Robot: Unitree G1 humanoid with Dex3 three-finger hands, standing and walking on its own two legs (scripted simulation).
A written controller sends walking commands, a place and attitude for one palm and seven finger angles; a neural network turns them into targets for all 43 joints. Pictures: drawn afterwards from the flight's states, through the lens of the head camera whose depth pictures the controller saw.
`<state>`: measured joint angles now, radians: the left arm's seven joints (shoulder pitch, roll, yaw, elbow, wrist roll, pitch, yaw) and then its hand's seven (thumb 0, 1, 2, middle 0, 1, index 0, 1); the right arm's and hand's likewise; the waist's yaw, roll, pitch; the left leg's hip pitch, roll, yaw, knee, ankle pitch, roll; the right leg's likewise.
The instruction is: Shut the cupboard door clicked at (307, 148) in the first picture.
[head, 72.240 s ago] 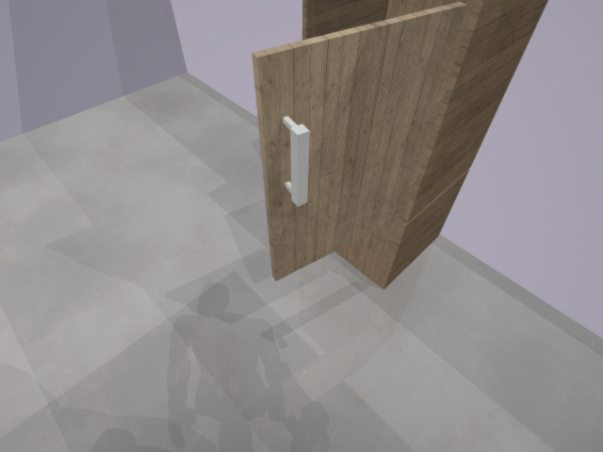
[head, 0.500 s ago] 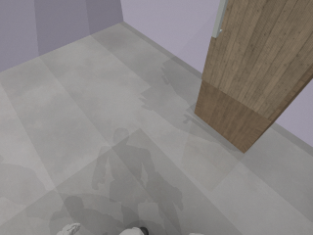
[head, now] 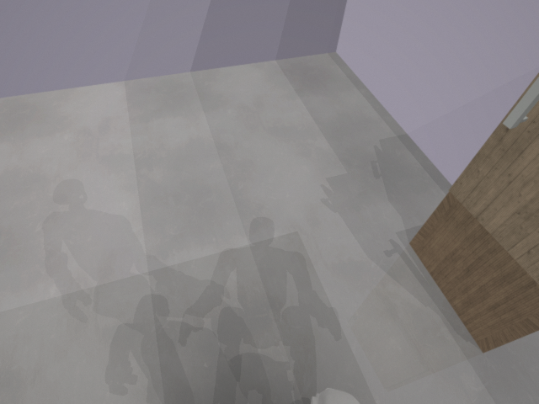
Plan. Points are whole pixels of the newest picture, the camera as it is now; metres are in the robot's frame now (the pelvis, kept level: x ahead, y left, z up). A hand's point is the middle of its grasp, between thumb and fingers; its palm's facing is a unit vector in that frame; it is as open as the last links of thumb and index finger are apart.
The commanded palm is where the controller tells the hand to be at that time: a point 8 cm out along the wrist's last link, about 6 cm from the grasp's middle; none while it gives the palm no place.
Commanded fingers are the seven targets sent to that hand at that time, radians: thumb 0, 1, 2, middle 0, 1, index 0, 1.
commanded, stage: walk to a spot facing it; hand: left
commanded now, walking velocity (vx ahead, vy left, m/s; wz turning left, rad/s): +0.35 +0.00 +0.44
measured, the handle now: (538, 94) +0.76 -0.56 +0.06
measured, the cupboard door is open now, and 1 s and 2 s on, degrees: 4 4 4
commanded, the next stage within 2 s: turn to face it in 0.48 s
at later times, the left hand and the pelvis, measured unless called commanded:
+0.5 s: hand out of the picture +0.10 +0.14 -0.16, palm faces +0.37 -0.92 -0.15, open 7.4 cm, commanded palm none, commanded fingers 0.00 0.90 0.90 -0.20 -0.30 -0.20 -0.30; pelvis +0.16 -0.01 +0.01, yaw +19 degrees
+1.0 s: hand (136, 318) +0.27 +0.26 -0.16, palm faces +0.29 -0.93 -0.22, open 7.4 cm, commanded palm none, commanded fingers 0.00 0.90 0.90 -0.20 -0.30 -0.20 -0.30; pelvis +0.26 +0.06 +0.00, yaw +13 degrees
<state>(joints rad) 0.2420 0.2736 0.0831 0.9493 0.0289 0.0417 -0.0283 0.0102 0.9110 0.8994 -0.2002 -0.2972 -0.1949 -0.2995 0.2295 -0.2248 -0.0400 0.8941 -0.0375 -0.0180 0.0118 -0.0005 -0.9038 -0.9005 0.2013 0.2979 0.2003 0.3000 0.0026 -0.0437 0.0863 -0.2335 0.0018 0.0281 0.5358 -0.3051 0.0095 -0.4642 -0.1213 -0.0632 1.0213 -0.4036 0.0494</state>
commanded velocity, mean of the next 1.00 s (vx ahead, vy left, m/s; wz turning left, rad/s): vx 0.14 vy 0.00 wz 0.04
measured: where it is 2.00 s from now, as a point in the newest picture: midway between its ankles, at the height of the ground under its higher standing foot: (238, 365)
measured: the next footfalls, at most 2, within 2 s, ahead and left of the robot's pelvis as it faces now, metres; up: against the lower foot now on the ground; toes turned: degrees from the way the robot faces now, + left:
right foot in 0.18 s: +0.18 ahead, -0.14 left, +0.00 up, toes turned -1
left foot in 0.60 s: +0.28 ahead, +0.16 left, +0.00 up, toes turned +29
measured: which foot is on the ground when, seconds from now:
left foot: down 0.00-0.16, up 0.18-0.58, down 0.60-1.00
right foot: up 0.00-0.16, down 0.18-0.60, up 0.62-1.00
